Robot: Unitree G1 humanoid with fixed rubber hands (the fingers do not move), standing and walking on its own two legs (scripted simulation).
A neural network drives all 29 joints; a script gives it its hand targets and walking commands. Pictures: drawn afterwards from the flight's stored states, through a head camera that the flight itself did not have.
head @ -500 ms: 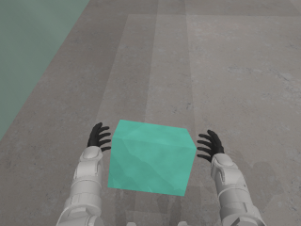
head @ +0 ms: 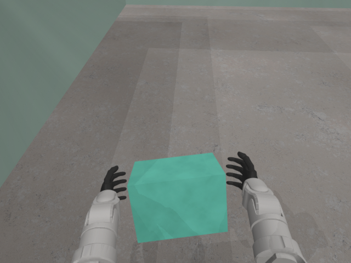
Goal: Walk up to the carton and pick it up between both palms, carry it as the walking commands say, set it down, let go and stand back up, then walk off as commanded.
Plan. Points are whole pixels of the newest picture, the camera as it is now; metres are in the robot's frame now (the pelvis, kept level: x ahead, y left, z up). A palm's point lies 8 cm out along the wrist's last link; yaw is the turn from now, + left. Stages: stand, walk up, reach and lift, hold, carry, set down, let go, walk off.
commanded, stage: reach and lift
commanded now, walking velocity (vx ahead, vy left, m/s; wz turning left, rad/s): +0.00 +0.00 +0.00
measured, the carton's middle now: (178, 194) +0.38 +0.02 -0.15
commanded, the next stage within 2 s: hold in 1.82 s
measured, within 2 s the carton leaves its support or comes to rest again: neither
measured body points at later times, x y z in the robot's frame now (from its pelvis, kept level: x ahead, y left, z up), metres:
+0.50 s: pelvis -0.01 +0.00 +0.02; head -0.06 +0.02 +0.46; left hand +0.32 +0.20 +0.06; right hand +0.31 -0.16 +0.05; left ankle +0.02 +0.12 -0.72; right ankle +0.01 -0.12 -0.72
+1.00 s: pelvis +0.01 +0.00 +0.02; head -0.05 +0.01 +0.47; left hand +0.31 +0.18 +0.05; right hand +0.32 -0.17 +0.07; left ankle +0.02 +0.12 -0.72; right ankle +0.01 -0.12 -0.72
